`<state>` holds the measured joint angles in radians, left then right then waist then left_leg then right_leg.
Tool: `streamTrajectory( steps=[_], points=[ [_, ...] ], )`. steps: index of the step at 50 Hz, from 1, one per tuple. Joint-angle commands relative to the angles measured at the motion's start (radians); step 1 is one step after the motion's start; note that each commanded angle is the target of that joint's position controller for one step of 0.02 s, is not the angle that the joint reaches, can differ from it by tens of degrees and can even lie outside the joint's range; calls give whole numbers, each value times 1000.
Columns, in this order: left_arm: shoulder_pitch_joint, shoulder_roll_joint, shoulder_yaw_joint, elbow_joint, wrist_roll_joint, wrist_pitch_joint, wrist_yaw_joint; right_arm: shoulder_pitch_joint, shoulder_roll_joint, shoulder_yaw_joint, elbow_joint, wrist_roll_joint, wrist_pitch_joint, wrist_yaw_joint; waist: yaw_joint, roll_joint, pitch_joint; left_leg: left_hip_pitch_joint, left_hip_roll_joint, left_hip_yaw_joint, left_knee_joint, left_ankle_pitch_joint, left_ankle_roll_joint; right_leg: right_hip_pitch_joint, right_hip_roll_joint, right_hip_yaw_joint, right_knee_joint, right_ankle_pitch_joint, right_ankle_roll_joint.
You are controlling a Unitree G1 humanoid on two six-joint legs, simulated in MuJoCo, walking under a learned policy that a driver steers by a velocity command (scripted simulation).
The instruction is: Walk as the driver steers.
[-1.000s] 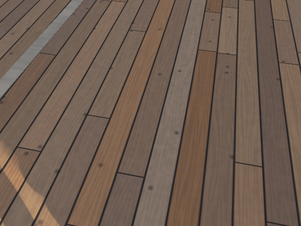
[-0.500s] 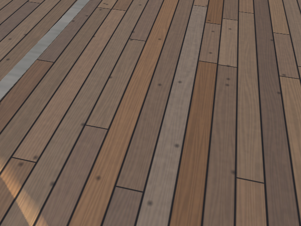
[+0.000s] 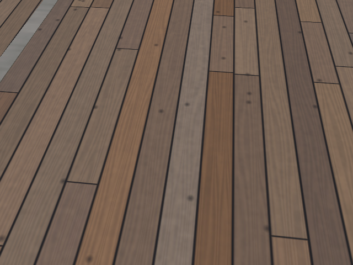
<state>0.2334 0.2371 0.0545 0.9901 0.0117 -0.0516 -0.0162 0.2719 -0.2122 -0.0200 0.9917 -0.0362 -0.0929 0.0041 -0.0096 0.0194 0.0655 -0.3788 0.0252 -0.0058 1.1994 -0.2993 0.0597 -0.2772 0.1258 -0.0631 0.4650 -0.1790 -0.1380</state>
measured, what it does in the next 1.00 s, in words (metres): walks ahead, turning right: left foot, then right foot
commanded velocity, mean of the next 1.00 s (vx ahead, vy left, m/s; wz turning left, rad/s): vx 0.50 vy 0.00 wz -0.55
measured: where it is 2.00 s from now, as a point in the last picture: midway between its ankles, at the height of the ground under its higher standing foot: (272, 153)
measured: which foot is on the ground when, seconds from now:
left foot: up 0.00-0.38, down 0.40-0.94, up 0.96-1.00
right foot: down 0.00-0.40, up 0.42-0.90, down 0.92-1.00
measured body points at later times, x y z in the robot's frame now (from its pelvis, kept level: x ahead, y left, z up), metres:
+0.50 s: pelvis +0.29 +0.03 +0.00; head +0.32 +0.03 +0.45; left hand +0.36 +0.30 -0.14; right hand +0.40 -0.25 -0.10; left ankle +0.38 +0.11 -0.73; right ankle +0.12 -0.04 -0.65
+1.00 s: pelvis +0.51 -0.11 -0.01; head +0.54 -0.14 +0.43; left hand +0.81 -0.01 -0.11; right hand +0.37 -0.33 -0.15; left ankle +0.44 +0.09 -0.64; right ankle +0.54 -0.18 -0.73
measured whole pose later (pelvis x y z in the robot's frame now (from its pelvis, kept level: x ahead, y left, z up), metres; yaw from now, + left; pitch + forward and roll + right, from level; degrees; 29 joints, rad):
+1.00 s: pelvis +0.51 -0.11 -0.01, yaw -36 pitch +1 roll +1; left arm 0.08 0.26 0.05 0.72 0.03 -0.02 -0.03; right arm 0.36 -0.25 -0.05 0.86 -0.02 -0.04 0.00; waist -0.05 0.01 0.07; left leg -0.24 0.09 0.10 1.13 -0.44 -0.02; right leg -0.43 0.08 -0.08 0.62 -0.21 -0.14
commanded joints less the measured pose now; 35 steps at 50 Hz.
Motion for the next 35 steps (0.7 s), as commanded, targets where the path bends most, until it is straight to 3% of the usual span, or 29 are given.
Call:
streamTrajectory(
  steps=[1, 4, 7, 10, 14, 16, 18, 19, 20, 21, 22, 23, 24, 25, 27, 29, 35],
  points=[
    [49, 102, 18, -34, -5, -31, 9, 59, -80, -21, -64, -11, 21, 4, -36, -23, -26, -131, 61, -39, -74, 9, -33, 62, -289, 382, -275, 173, -154],
    [110, 126, 24, -33, -10, -30, 15, -70, -79, -22, -125, -13, 40, 6, -11, -43, 9, -197, 64, -5, -213, 101, -75, 34, -257, 350, -309, 151, -147],
    [181, 116, 24, -32, -10, -24, 14, -223, -81, -22, -189, -7, 44, 11, 41, -55, 20, -258, 54, 7, -367, 236, -102, 88, -237, 352, -302, 208, -107],
    [246, 121, 27, -33, -7, -18, 19, -321, -79, -17, -234, -1, 43, 19, 84, -68, -2, -278, 27, 7, -461, 301, -105, 181, -229, 360, -255, 314, -78],
    [293, 132, 31, -42, 7, -10, 30, -422, -86, -9, -296, 9, 35, 21, 116, -88, -6, -283, -10, 8, -561, 260, -92, 293, -245, 400, -179, 445, -78],
    [269, 147, 36, -58, 10, -8, 39, -397, -104, -11, -309, 13, 26, 19, 88, -103, -14, -193, -25, -6, -639, 222, -73, 301, -254, 423, -133, 493, -58],
    [208, 173, 43, -81, 9, -14, 36, -233, -147, -28, -269, 18, 14, 5, 9, -107, -84, 75, -72, 5, -716, 159, -40, 240, -222, 413, 5, 647, -14],
    [186, 175, 44, -89, 0, -23, 25, -94, -180, -42, -237, 14, 0, -7, -63, -66, -163, 279, -40, -14, -775, 200, -10, 179, -171, 372, 179, 628, 9],
    [182, 122, 31, -127, -16, -34, 16, 68, -254, -61, -230, -12, -8, -28, -118, 19, -311, 524, 178, -218, -786, 25, 38, 40, -119, 322, 430, 355, 26],
    [311, 23, 13, -151, -53, -26, 20, 79, -333, -80, -234, -30, 7, -29, -48, 261, -432, 757, 447, -659, -856, 13, 165, -266, 28, 194, 704, -374, 58],
    [291, 129, 27, -131, -14, -9, 32, 30, -252, -76, -239, -14, 22, -22, -27, 128, -350, 647, 421, -724, -889, -119, 171, -359, -66, 180, 802, -334, 45],
    [210, 135, 32, -134, 2, -3, 25, -36, -160, -54, -252, -5, 22, -19, -19, 25, -197, 492, 363, -553, -916, -105, 143, -361, -106, 173, 797, -227, 50],
    [163, 113, 30, -146, 5, -1, 15, -71, -121, -42, -248, -6, 18, -14, -7, -4, -121, 386, 312, -414, -946, 13, 121, -344, -136, 162, 762, -169, 57],
    [140, 103, 31, -152, 16, 7, 5, -63, -110, -38, -238, -6, 13, -16, 2, 32, -86, 327, 274, -314, -966, 108, 99, -327, -159, 154, 735, -149, 63],
    [138, 85, 30, -163, 25, 32, -13, -30, -107, -37, -211, 6, -4, -13, 24, 82, -68, 266, 235, -193, -991, 244, 81, -297, -172, 136, 717, -133, 74],
    [94, 72, 27, -190, 24, 46, -26, 0, -113, -42, -196, 17, -21, -7, 30, 79, -67, 274, 238, -124, -1010, 344, 90, -339, -181, 125, 710, -101, 81],
    [-120, 53, 7, -282, 23, 46, -54, 59, -123, -48, -166, 15, -22, -4, 5, 66, -14, 289, 205, 74, -1046, 438, 84, -422, -197, 68, 486, 105, 100]
  ],
)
